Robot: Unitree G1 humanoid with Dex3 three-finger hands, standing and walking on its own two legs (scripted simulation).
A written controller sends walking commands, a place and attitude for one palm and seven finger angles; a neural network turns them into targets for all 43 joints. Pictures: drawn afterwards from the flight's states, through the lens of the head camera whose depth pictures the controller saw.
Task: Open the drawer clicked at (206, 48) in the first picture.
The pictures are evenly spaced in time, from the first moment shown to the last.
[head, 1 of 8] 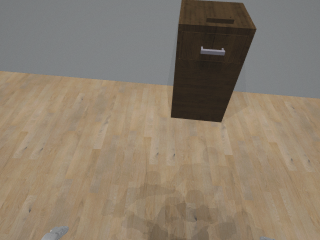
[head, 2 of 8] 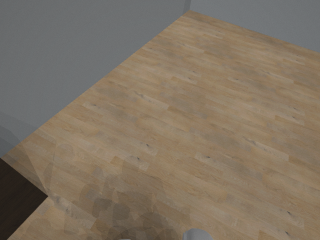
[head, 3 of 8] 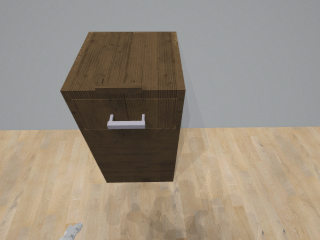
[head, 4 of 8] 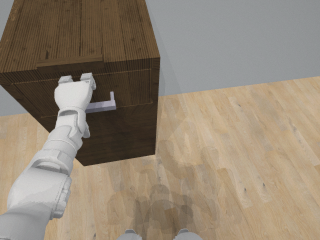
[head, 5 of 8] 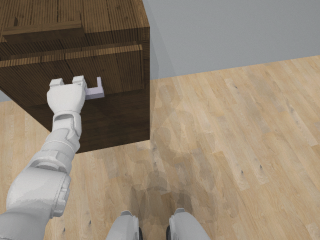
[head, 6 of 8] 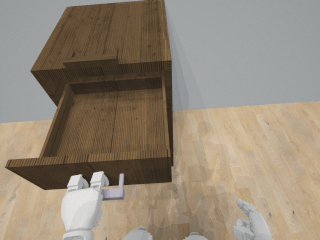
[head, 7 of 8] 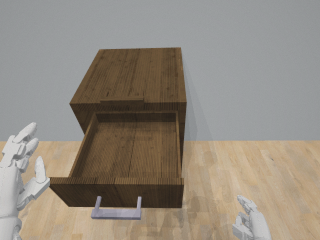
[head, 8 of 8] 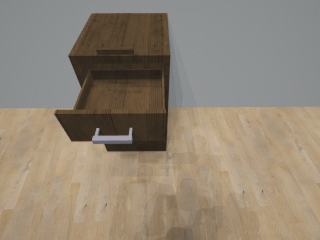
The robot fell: no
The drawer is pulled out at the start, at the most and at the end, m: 0.00 0.30 0.30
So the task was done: yes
